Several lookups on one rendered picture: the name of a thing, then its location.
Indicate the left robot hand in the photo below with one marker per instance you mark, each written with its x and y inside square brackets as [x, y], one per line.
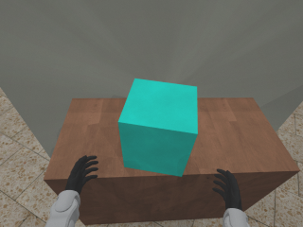
[77, 179]

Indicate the robot left forearm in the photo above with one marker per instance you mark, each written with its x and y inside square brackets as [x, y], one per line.
[64, 212]

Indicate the pedestal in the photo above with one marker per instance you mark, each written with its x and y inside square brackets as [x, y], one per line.
[233, 134]

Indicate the carton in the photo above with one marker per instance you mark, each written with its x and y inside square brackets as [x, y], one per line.
[158, 126]

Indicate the robot right forearm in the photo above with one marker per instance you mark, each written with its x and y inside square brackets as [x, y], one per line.
[234, 217]

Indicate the right robot hand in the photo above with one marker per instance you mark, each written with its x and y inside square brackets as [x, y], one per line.
[231, 194]

